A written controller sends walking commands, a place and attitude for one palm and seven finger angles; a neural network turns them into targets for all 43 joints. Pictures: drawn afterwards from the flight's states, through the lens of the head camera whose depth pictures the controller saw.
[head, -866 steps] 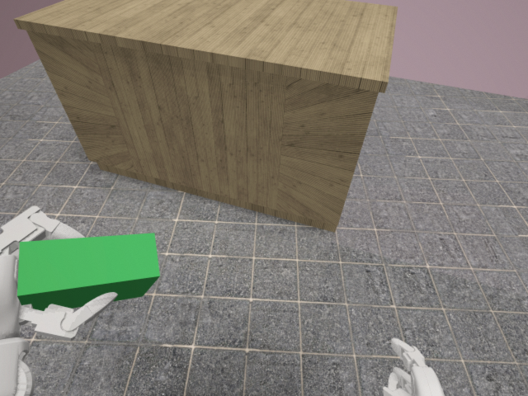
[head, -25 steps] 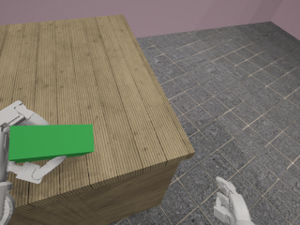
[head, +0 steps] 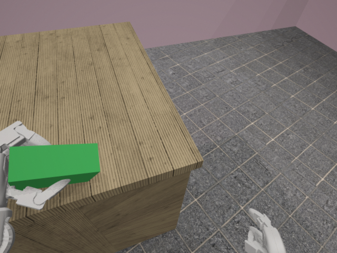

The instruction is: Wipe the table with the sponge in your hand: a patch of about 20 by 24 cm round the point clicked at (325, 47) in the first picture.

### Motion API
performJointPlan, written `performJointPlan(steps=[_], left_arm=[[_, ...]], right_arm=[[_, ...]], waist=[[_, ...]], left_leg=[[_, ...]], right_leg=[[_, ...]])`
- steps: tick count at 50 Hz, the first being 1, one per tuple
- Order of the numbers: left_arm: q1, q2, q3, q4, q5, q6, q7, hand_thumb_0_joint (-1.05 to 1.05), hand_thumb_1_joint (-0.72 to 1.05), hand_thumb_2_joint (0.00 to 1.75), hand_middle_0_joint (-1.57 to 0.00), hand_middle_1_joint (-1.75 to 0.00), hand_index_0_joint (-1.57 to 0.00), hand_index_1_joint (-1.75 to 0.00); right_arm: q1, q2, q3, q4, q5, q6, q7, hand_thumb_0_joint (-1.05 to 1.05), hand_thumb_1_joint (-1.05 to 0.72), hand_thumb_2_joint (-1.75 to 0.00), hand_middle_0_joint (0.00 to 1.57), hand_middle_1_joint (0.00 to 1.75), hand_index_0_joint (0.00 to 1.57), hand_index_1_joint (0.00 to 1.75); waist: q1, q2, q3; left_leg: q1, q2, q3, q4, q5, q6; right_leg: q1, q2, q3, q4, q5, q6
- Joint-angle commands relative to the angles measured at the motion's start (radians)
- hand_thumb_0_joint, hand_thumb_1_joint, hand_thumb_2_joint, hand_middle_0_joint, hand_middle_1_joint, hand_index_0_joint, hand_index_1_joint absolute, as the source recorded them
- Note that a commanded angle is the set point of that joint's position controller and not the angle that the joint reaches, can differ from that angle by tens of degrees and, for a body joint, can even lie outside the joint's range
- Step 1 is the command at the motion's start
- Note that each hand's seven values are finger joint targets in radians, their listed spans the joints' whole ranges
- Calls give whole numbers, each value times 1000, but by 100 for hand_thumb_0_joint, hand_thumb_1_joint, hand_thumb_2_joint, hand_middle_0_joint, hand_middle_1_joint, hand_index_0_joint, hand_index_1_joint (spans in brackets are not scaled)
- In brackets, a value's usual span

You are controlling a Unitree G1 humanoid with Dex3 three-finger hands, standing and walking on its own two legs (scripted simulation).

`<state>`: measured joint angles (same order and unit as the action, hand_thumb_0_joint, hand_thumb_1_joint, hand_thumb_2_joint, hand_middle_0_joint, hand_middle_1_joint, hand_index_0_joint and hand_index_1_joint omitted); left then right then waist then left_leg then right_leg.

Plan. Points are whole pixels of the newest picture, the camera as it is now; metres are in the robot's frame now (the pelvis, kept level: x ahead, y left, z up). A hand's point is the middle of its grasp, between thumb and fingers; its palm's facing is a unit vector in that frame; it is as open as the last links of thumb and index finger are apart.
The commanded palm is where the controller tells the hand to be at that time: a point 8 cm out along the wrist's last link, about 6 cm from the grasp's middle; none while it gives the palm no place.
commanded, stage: come to a stop and stand still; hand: left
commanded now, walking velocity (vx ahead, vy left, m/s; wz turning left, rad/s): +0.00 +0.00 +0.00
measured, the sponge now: (69, 166) +0.24 +0.21 +0.13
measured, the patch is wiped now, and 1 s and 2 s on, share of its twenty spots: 0.00 0.00 0.00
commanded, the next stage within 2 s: look again from close up in 1.00 s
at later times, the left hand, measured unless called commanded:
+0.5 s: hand (8, 124) +0.26 +0.29 +0.21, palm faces +0.51 -0.76 -0.41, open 9.3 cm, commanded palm +0.16 +0.28 +0.18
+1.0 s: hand (38, 146) +0.25 +0.26 +0.16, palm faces +0.36 -0.85 -0.39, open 9.3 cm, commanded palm +0.20 +0.29 +0.18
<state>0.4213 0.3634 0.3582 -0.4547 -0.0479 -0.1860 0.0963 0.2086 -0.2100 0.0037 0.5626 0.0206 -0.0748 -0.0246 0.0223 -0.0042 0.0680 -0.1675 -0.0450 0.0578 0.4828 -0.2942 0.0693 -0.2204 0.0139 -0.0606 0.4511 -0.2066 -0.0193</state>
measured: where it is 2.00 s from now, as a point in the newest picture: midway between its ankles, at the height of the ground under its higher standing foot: outside the picture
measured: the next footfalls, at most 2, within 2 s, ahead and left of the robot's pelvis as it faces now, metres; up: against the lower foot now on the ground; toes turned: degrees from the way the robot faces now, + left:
none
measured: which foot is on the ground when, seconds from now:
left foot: down 0.00-1.00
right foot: down 0.00-1.00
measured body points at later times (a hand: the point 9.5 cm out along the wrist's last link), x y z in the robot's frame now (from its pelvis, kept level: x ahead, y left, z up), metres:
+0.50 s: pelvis -0.01 +0.00 +0.00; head +0.04 +0.02 +0.44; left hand +0.23 +0.33 +0.23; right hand +0.16 -0.23 -0.09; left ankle -0.02 +0.06 -0.74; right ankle +0.02 -0.11 -0.74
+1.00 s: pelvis +0.04 +0.02 +0.00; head +0.06 +0.04 +0.44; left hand +0.23 +0.31 +0.19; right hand +0.24 -0.21 -0.06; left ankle -0.02 +0.07 -0.74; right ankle +0.02 -0.11 -0.74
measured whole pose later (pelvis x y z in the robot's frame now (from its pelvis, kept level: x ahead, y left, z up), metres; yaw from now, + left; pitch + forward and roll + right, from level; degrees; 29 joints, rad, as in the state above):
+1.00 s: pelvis +0.04 +0.02 +0.00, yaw -1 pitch +1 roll -2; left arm 0.44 0.37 0.39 -0.52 -0.05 -0.22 0.08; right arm 0.15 -0.22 0.00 0.54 0.02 -0.09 0.01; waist 0.02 -0.01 0.04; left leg -0.19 -0.04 0.07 0.54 -0.37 0.06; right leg -0.23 0.02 -0.05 0.48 -0.27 0.00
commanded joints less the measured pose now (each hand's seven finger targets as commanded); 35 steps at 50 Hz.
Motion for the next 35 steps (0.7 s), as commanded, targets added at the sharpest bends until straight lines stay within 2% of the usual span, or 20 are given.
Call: performJointPlan(steps=[1,5,9,10,13,15,17,18,19,20,21,22,24,27,29,30,32,33,34,35], left_arm=[[-75,155,82,-208,-7,-70,17,0,10,130,-120,-160,-120,-160],[-87,150,78,-175,1,-72,19,0,10,130,-120,-160,-120,-160],[-113,183,99,-189,10,-77,20,0,10,130,-120,-160,-120,-160],[-110,158,76,-177,7,-81,17,0,10,130,-120,-160,-120,-160],[-97,174,90,-189,5,-85,16,0,10,130,-120,-160,-120,-160],[-90,167,86,-187,6,-85,20,0,10,130,-120,-160,-120,-160],[-92,177,98,-207,6,-89,20,0,10,130,-120,-160,-120,-160],[-1116,965,650,-477,162,-195,30,0,10,130,-120,-160,-120,-160],[-790,549,384,14,50,-142,13,0,10,130,-120,-160,-120,-160],[-568,369,254,-19,19,-132,-5,0,10,130,-120,-160,-120,-160],[-447,273,172,51,8,-124,-19,0,10,130,-120,-160,-120,-160],[-348,229,126,27,-2,-130,-30,0,10,130,-120,-160,-120,-160],[-108,79,27,-44,-24,-118,-46,0,10,130,-120,-160,-120,-160],[41,120,49,-200,-9,-101,-37,0,10,130,-120,-160,-120,-160],[41,220,160,-207,-2,-89,-6,0,10,130,-120,-160,-120,-160],[35,227,181,-212,-5,-91,-1,0,10,130,-120,-160,-120,-160],[-20,272,241,-236,-12,-102,5,0,10,130,-120,-160,-120,-160],[-55,276,241,-265,-15,-108,4,0,10,130,-120,-160,-120,-160],[-114,329,272,-315,-6,-110,13,0,10,130,-120,-160,-120,-160],[-110,285,233,-303,-8,-109,8,0,10,130,-120,-160,-120,-160]], right_arm=[[-90,-125,-44,-160,-2,-66,-17,0,-90,-90,20,30,20,30],[-86,-127,-41,-146,-8,-75,-23,0,-90,-90,20,30,20,30],[-86,-133,-48,-139,-5,-82,-23,0,-90,-90,20,30,20,30],[-78,-132,-45,-137,-9,-83,-21,0,-90,-90,20,30,20,30],[-74,-132,-49,-140,-5,-92,-20,0,-90,-90,20,30,20,30],[-82,-132,-42,-134,-10,-94,-22,0,-90,-90,20,30,20,30],[-79,-132,-47,-137,-7,-104,-20,0,-90,-90,20,30,20,30],[74,-139,-27,-99,-63,-155,-12,0,-90,-90,20,30,20,30],[-60,-94,-26,-39,-6,-122,-16,0,-90,-90,20,30,20,30],[-76,-97,-33,-73,-20,-114,6,0,-90,-90,20,30,20,30],[-65,-136,-49,-101,-13,-125,9,0,-90,-90,20,30,20,30],[-40,-131,-53,-106,0,-126,18,0,-90,-90,20,30,20,30],[-49,-116,-56,-123,12,-119,52,0,-90,-90,20,30,20,30],[-59,-122,-55,-152,13,-103,68,0,-90,-90,20,30,20,30],[-85,-128,-54,-148,10,-93,53,0,-90,-90,20,30,20,30],[-80,-127,-55,-154,2,-88,41,0,-90,-90,20,30,20,30],[-95,-121,-50,-163,-3,-87,19,0,-90,-90,20,30,20,30],[-97,-119,-47,-164,-2,-88,10,0,-90,-90,20,30,20,30],[-109,-122,-40,-159,-4,-84,5,0,-90,-90,20,30,20,30],[-101,-112,-41,-158,-7,-84,3,0,-90,-90,20,30,20,30]], waist=[[-1,30,-141],[-2,10,-104],[-4,25,-93],[-7,7,-99],[-4,12,-113],[-5,35,-118],[-1,56,-146],[3,-50,11],[-13,146,-48],[0,131,-52],[9,184,-134],[11,206,-181],[18,193,-218],[20,7,-222],[17,-122,-239],[7,-167,-244],[-4,-139,-239],[-9,-67,-240],[-8,37,-249],[-6,127,-256]], left_leg=[[-82,118,-124,-119,101,-55],[-91,108,-119,-118,-26,-31],[-75,92,-116,-79,-46,-23],[-76,92,-118,-76,-57,-19],[-65,92,-121,-74,-22,-16],[-67,113,-140,-115,5,-19],[-75,127,-148,-131,90,-22],[-213,115,-57,-27,153,-28],[-127,184,-141,-32,103,-50],[-79,145,-137,-116,85,-58],[-60,130,-118,-123,70,-58],[-57,127,-121,-108,60,-46],[-31,149,-130,-120,105,-37],[-80,160,-121,-103,220,-37],[-40,146,-99,-74,285,-60],[-44,143,-105,-62,332,-68],[-16,132,-107,-51,428,-84],[1,130,-109,-46,493,-88],[31,136,-112,-46,573,-95],[59,146,-106,-28,668,-90]], right_leg=[[123,-99,133,-73,91,-24],[55,-110,172,-147,-92,-24],[2,-137,217,-191,-185,-41],[-1,-138,207,-188,-205,-42],[7,-136,212,-180,-172,-40],[24,-111,172,-136,-112,-31],[96,-94,147,-74,40,-24],[-44,-55,124,-128,111,66],[-96,-182,122,-55,-68,-47],[-51,-100,140,-15,-49,-58],[14,-79,137,3,-22,-50],[42,-83,141,10,11,-31],[60,-74,104,53,69,-11],[127,-70,76,47,154,-6],[124,-72,90,31,214,-10],[134,-83,81,32,254,-12],[126,-86,90,55,320,-17],[124,-83,93,74,344,-19],[106,-75,90,108,336,-17],[91,-73,70,116,312,-14]])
